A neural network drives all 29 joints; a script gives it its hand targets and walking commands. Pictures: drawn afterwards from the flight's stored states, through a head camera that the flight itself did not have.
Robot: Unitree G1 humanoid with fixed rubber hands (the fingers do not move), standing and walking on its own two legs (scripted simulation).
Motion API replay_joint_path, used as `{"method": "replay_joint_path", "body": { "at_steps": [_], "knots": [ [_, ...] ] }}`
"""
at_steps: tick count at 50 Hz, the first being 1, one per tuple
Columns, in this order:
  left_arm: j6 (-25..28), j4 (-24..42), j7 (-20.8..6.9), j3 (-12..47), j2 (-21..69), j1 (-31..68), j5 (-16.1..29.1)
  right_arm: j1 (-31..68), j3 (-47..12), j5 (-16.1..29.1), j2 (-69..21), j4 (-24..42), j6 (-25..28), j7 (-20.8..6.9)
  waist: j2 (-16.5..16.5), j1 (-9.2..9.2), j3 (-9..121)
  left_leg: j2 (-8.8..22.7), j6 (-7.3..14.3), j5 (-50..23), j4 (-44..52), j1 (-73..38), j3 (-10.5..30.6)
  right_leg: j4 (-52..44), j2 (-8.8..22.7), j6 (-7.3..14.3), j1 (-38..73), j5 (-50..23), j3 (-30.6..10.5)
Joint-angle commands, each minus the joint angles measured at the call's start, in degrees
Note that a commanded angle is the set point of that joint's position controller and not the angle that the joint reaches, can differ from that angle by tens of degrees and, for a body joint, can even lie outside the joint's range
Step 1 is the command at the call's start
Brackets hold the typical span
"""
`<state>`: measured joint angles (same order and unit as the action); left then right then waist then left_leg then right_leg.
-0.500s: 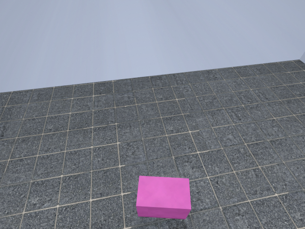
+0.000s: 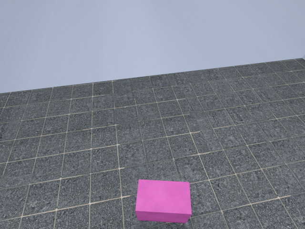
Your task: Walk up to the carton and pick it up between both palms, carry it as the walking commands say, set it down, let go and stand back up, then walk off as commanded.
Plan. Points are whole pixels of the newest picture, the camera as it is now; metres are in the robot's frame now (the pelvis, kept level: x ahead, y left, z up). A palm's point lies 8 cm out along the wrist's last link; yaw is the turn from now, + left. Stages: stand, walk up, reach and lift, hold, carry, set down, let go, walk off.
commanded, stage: walk up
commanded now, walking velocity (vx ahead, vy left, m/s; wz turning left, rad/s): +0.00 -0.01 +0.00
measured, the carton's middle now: (162, 201) +0.39 -0.02 -0.67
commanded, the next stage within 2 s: none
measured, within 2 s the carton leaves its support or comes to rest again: neither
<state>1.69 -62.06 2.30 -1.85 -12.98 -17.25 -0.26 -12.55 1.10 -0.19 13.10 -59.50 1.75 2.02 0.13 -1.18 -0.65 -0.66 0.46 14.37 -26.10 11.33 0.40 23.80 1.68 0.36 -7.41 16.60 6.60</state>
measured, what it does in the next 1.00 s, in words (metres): stands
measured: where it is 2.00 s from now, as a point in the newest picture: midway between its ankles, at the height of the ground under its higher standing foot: outside the picture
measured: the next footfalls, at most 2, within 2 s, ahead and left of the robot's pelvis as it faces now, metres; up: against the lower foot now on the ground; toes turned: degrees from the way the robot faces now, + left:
none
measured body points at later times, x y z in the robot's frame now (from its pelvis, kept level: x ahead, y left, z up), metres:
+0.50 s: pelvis +0.01 +0.01 +0.00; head +0.01 +0.01 +0.45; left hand +0.00 +0.26 -0.16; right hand +0.04 -0.25 -0.15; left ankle -0.02 +0.11 -0.74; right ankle -0.05 -0.11 -0.74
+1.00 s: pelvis +0.03 +0.02 -0.01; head +0.03 +0.02 +0.44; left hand +0.04 +0.28 -0.16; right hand +0.08 -0.24 -0.15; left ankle -0.02 +0.11 -0.74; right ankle -0.04 -0.11 -0.74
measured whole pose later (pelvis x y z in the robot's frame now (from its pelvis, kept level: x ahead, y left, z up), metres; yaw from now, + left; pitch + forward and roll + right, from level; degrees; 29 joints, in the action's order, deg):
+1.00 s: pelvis +0.03 +0.02 -0.01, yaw -1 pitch -1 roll +0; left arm 1.0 -61.7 2.0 -0.6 -13.4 -16.9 -0.6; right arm -14.1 0.2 -0.8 13.1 -58.3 1.4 1.8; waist 0.2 -0.9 -0.9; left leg -1.5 2.0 20.7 -30.6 8.9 -1.0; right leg 28.4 2.8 -1.1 -5.4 21.7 5.4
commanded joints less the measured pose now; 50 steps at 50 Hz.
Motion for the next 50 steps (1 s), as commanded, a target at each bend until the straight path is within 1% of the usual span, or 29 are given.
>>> {"method": "replay_joint_path", "body": {
  "at_steps": [1, 3, 5, 7, 11, 13, 14, 16, 17, 18, 20, 21, 22, 24, 25, 27, 28, 29, 30, 31, 32, 33, 36, 38, 39, 41, 44, 47, 50],
  "knots": [
    [-0.55, 0.01, 0.79, -1.62, -7.44, -5.41, -0.07, -1.48, 1.52, 0.67, 6.27, 2.06, 0.11, 0.5, 1.54, -0.36, 4.47, 5.08, 0.66, -26.77, -1.55, 1.55, 0.78, -0.25, 8.66, 1.96, 8.52, -38.09, -4.74],
    [-1.15, 0.06, 0.89, -1.61, -7.25, -4.18, -0.33, -1.18, 1.33, 0.47, 5.57, 2.28, -0.57, 0.57, 2.96, 0.16, 2.77, 4.71, 0.49, -20.58, -1.33, 2.61, 0.48, -1.31, 9.43, 2.52, 6.89, -32.96, -5.41],
    [-1.47, 0.17, 0.87, -1.56, -7.07, -2.96, -0.52, -1.08, 1.27, 0.28, 5.58, 2.28, -0.8, 0.57, 3.23, 0.73, 1.85, 5.08, 0.54, -18.81, -0.78, 1.86, 0.72, -2.1, 9.28, 2.65, 4.63, -26.63, -5.5],
    [-1.57, 0.34, 0.73, -1.38, -6.72, -2.19, -0.64, -0.81, 1.33, 0.11, 6.17, 2.13, -0.72, 0.45, 2.07, 0.99, 0.99, 5.56, 0.95, -17.41, 0.25, 1.09, 1.58, -2.7, 8.3, 2.37, 2.69, -19.31, -5.06],
    [-1.66, 0.59, 0.58, -1.31, -7.0, -1.59, -0.43, -0.03, 1.25, -0.03, 7.28, 2.2, -0.44, 0.44, -0.21, 0.51, -0.23, 7.36, 1.7, -20.62, 3.18, 1.8, 4.63, -1.74, 6.64, 1.19, 2.46, -15.95, -3.9],
    [-1.72, 0.48, 0.44, -1.1, -6.75, -2.14, -0.57, 0.16, 1.15, -0.18, 7.46, 2.09, -0.34, 0.36, -1.33, 0.24, -0.27, 8.0, 2.32, -16.56, 5.08, 2.35, 6.2, -1.51, 5.84, 0.93, 2.64, -11.46, -3.58],
    [-1.67, 0.28, 0.29, -0.92, -6.51, -2.58, -0.72, 0.15, 1.11, -0.32, 7.33, 1.84, -0.36, 0.21, -1.84, 0.19, -0.46, 7.91, 2.73, -10.16, 6.25, 2.76, 6.74, -1.63, 5.39, 1.15, 2.53, -6.96, -3.49],
    [-1.53, 0.49, -0.47, -0.64, -6.55, -3.02, -1.32, -0.22, 1.44, -1.1, 7.15, 1.52, -0.86, -0.5, -1.45, 0.37, -2.83, 6.93, 3.65, 18.28, 7.45, 6.46, 8.14, -0.65, 5.78, 2.75, -0.78, 9.92, -6.03],
    [-1.78, 0.91, -0.79, -0.64, -6.35, -1.68, -1.45, -0.56, 1.43, -1.35, 7.44, 1.73, -0.85, -0.75, -1.4, 1.13, -5.52, 8.09, 4.11, 23.31, 8.85, 7.37, 10.74, 1.24, 5.15, 2.78, -4.5, 12.96, -5.86],
    [-1.65, 1.48, -0.95, -0.44, -5.48, -0.53, -1.37, -1.18, 1.45, -1.28, 7.85, 1.56, -0.77, -0.76, -2.85, 1.35, -7.24, 9.06, 4.66, 23.57, 10.53, 7.26, 12.63, 2.78, 4.15, 2.25, -6.5, 11.28, -4.44],
    [-0.71, 1.88, -1.06, -0.1, -4.69, -1.61, -1.13, -0.92, 1.26, -1.12, 8.22, 1.63, -0.63, -0.67, -5.66, 0.3, -7.3, 9.26, 4.75, 20.31, 11.41, 8.08, 12.8, 3.06, 3.54, 1.77, -4.79, 7.27, -3.37],
    [-0.36, 1.59, -0.91, -0.02, -4.91, -2.35, -0.96, -0.5, 0.98, -0.96, 8.03, 1.75, -0.51, -0.61, -5.32, -0.26, -7.3, 8.72, 4.31, 14.5, 10.64, 8.66, 11.26, 1.7, 3.76, 1.7, -2.37, 3.68, -3.37],
    [-0.09, 1.27, -0.76, -0.01, -5.35, -3.04, -0.8, -0.04, 0.62, -0.79, 7.44, 2.09, -0.29, -0.51, -3.4, -0.53, -6.97, 7.65, 3.62, 5.68, 8.78, 8.16, 8.99, -0.35, 4.59, 1.71, -0.2, -1.05, -4.34],
    [0.43, 0.39, -0.32, -0.35, -7.2, -4.31, -0.24, -0.4, 0.4, -0.57, 6.06, 2.58, 0.25, -0.12, 0.59, -0.14, -3.79, 5.35, 2.11, -15.32, 3.39, 4.1, 4.11, -2.73, 7.15, 1.88, 3.03, -17.01, -6.75],
    [0.63, -0.11, -0.22, -0.58, -8.13, -5.65, -0.06, -0.77, 0.6, -0.73, 5.84, 2.73, 0.31, -0.11, 1.38, -0.25, -1.11, 4.73, 1.82, -15.62, 1.45, 3.38, 2.61, -2.54, 7.91, 2.48, 5.16, -20.16, -7.5],
    [0.36, -0.35, -0.02, -0.85, -8.98, -6.81, -0.26, -0.71, 0.65, -0.73, 5.67, 3.15, 0.17, -0.22, 3.55, -0.82, 0.56, 3.3, 1.44, -10.08, -2.56, 6.29, 0.16, -2.88, 11.26, 4.44, 8.8, -21.03, -10.94],
    [0.02, -0.13, 0.2, -0.85, -8.56, -5.79, -0.27, -1.13, 0.52, -0.42, 5.47, 3.09, 0.11, -0.1, 3.63, -0.39, -0.17, 3.43, 1.17, -11.74, -2.27, 6.21, -0.08, -2.71, 11.89, 4.65, 8.72, -26.76, -10.56],
    [-0.26, 0.15, 0.4, -0.78, -7.83, -4.18, -0.16, -1.88, 0.44, -0.02, 5.28, 2.86, 0.13, 0.11, 2.68, 0.37, -0.66, 4.37, 0.9, -16.77, -0.93, 4.05, 0.52, -1.53, 11.0, 3.86, 7.51, -35.03, -8.15],
    [-0.38, 0.3, 0.56, -0.82, -7.46, -3.78, 0.04, -2.55, 0.62, 0.27, 5.73, 2.75, 0.18, 0.27, 2.06, 0.51, 0.23, 5.26, 0.95, -23.04, -0.69, 1.56, 1.16, -0.3, 9.55, 2.76, 7.0, -38.82, -5.94],
    [-0.48, 0.18, 0.7, -0.82, -7.17, -4.03, 0.17, -3.13, 0.87, 0.46, 6.15, 2.54, 0.22, 0.32, 1.77, 0.46, 1.41, 5.87, 1.15, -28.36, -0.99, -0.6, 1.61, 0.29, 8.29, 1.85, 6.62, -38.25, -4.49],
    [-0.59, 0.01, 0.77, -0.79, -6.72, -4.41, 0.12, -3.62, 1.1, 0.55, 6.28, 2.23, 0.22, 0.31, 1.24, 0.44, 2.56, 6.19, 1.43, -30.66, -0.93, -2.28, 1.86, 0.38, 7.31, 1.32, 6.32, -34.37, -3.56],
    [-0.72, -0.11, 0.77, -0.68, -6.22, -4.7, -0.05, -3.84, 1.24, 0.52, 6.22, 1.94, 0.15, 0.27, 0.72, 0.43, 3.21, 6.15, 1.79, -29.07, -0.6, -3.28, 1.91, 0.2, 6.67, 1.18, 5.99, -28.61, -3.18],
    [-1.28, 0.5, 0.41, -0.37, -5.95, -3.09, -0.56, -3.27, 1.17, -0.1, 5.85, 1.79, -0.49, 0.16, 0.27, 0.9, -0.29, 5.43, 2.72, -11.6, 0.45, -1.13, 2.72, -0.26, 6.76, 2.27, 2.15, -10.44, -4.97],
    [-1.42, 0.95, 0.1, -0.17, -6.0, -1.91, -0.79, -2.4, 0.91, -0.44, 6.08, 2.11, -0.63, 0.07, -0.22, 1.0, -3.69, 5.87, 3.3, -4.27, 2.47, 1.6, 4.55, -0.07, 6.31, 2.41, -0.22, -4.69, -5.49],
    [-1.36, 1.08, -0.04, -0.08, -5.95, -1.67, -0.79, -2.22, 0.8, -0.54, 6.4, 2.24, -0.58, 0.05, -0.68, 0.93, -4.67, 6.39, 3.55, -3.29, 3.51, 2.37, 5.6, 0.53, 5.76, 2.23, -0.7, -3.93, -5.05],
    [-1.05, 1.04, -0.19, 0.08, -5.8, -2.02, -0.56, -2.07, 0.56, -0.68, 6.94, 2.42, -0.37, 0.06, -1.68, 0.59, -4.95, 7.62, 4.02, -6.46, 4.83, 2.4, 7.15, 1.72, 4.63, 1.69, -0.43, -5.08, -3.69],
    [-0.63, 1.08, -0.25, 0.24, -5.99, -2.84, -0.28, -1.89, 0.44, -0.75, 7.21, 2.74, -0.05, 0.04, -2.46, 0.07, -3.7, 7.61, 4.29, -10.13, 3.91, 1.76, 6.74, 2.51, 4.43, 1.62, 1.18, -6.46, -3.39],
    [-0.43, 0.97, -0.21, 0.21, -6.77, -3.5, -0.25, -1.16, 0.32, -0.69, 6.71, 3.44, 0.17, 0.02, -1.07, -0.31, -2.97, 5.97, 3.63, -12.22, 1.34, 2.74, 4.26, 1.93, 5.82, 2.24, 3.45, -11.13, -5.03],
    [-0.4, 0.82, -0.09, -0.01, -7.99, -4.51, -0.34, -0.79, 0.28, -0.61, 6.31, 4.32, 0.39, -0.12, 1.75, -0.83, -1.81, 4.05, 2.64, -11.86, -2.71, 5.03, 1.4, 0.8, 8.59, 3.57, 6.81, -16.08, -8.61]
  ]
}}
